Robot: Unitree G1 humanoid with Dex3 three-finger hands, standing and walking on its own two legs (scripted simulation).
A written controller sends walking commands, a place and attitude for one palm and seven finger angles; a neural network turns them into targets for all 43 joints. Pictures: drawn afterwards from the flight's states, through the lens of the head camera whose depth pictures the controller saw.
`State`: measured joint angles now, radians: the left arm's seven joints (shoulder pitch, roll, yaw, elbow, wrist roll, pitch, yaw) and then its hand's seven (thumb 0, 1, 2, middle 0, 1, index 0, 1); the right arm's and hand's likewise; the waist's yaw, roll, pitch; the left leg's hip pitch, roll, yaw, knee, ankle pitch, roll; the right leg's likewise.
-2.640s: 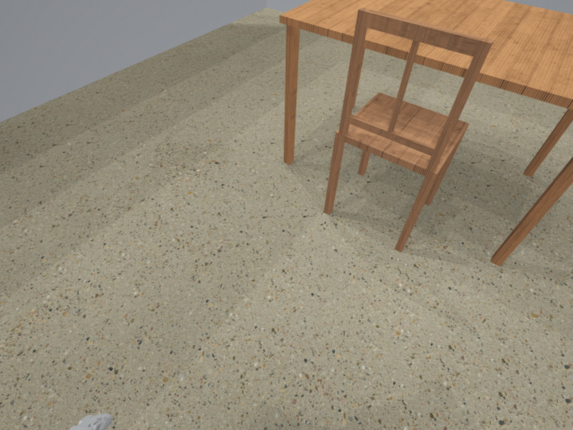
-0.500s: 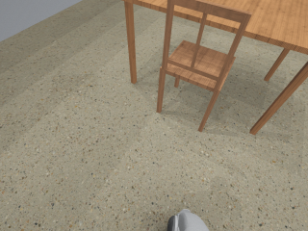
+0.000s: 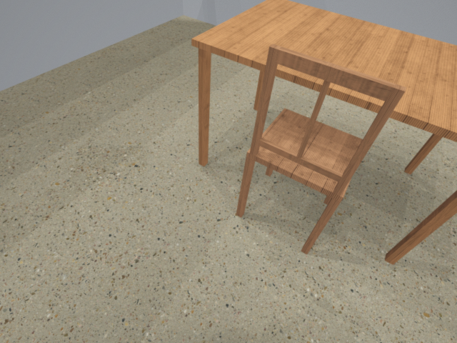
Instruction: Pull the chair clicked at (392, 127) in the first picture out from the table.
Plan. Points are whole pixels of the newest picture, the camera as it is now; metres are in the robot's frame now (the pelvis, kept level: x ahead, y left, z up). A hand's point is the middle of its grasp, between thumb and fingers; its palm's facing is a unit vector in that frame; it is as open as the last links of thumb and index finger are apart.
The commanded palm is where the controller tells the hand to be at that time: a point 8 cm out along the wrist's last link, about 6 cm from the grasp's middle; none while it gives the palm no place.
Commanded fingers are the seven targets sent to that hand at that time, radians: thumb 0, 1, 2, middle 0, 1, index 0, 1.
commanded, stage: turn to face it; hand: left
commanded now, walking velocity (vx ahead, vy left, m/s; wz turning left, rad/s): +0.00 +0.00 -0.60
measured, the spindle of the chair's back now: (311, 122) +0.79 -0.21 -0.06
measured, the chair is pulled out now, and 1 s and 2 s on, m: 0.00 0.00 0.00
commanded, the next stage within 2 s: take the last steps up to it in 0.76 s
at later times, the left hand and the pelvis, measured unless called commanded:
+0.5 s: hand (160, 331) +0.17 +0.14 -0.14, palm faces -0.20 -0.94 -0.26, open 7.4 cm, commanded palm none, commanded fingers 0.00 0.90 0.90 -0.20 -0.30 -0.20 -0.30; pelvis +0.05 -0.04 +0.01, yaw -15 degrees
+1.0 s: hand (180, 306) +0.22 +0.11 -0.15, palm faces -0.43 -0.88 -0.20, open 7.4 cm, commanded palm none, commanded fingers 0.00 0.90 0.90 -0.20 -0.30 -0.20 -0.30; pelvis +0.07 -0.02 +0.01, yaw -26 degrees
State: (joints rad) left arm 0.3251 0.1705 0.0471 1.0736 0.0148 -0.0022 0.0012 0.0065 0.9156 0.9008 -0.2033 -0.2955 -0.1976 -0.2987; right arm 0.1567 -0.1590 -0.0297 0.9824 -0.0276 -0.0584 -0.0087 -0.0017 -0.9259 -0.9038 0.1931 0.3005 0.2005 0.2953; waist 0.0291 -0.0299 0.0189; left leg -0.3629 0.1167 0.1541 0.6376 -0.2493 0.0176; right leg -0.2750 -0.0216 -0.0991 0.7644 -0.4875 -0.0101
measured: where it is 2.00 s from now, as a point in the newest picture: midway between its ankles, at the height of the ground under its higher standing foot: (262, 342)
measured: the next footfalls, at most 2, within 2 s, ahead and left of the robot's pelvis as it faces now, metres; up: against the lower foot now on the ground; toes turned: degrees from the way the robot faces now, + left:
right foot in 0.28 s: +0.09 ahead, -0.14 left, +0.00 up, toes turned -18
left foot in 0.68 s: +0.14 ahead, +0.09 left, +0.00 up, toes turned -14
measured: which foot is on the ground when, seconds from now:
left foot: down 0.00-0.28, up 0.30-0.66, down 0.68-1.00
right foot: up 0.00-0.26, down 0.28-0.68, up 0.70-1.00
